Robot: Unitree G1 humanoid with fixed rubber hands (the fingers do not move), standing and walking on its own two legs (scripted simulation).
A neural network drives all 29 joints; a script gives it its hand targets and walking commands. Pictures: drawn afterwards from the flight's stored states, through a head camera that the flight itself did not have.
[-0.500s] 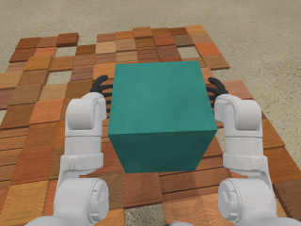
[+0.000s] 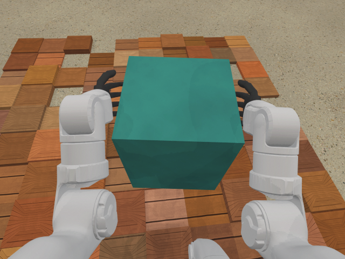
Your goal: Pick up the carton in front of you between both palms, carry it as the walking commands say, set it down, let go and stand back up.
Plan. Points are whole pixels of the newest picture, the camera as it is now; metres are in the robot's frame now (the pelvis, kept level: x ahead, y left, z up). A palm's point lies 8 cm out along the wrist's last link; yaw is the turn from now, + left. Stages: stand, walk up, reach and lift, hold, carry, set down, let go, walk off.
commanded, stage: carry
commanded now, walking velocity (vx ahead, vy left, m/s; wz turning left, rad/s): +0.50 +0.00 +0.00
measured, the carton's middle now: (176, 129) +0.38 -0.01 +0.07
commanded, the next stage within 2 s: none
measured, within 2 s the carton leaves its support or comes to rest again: neither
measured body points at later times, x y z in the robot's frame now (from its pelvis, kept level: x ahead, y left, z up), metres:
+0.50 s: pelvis +0.29 +0.03 +0.01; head +0.33 +0.03 +0.46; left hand +0.66 +0.23 +0.16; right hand +0.70 -0.07 +0.16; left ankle +0.40 +0.16 -0.70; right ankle +0.23 -0.06 -0.72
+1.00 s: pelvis +0.62 +0.10 -0.01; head +0.66 +0.12 +0.43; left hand +0.99 +0.25 +0.08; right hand +0.98 -0.06 +0.08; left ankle +0.49 +0.15 -0.74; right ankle +0.77 -0.01 -0.71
